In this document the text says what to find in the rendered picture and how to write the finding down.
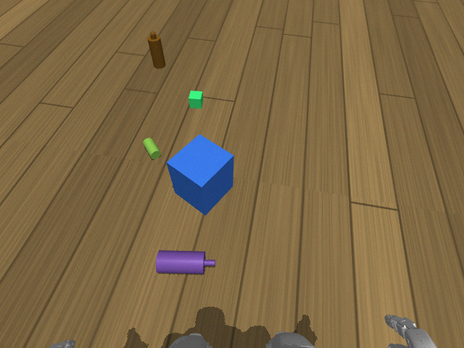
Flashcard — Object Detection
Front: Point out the right robot hand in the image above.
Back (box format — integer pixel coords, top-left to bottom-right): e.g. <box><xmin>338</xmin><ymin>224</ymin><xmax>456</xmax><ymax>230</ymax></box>
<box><xmin>384</xmin><ymin>315</ymin><xmax>437</xmax><ymax>348</ymax></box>

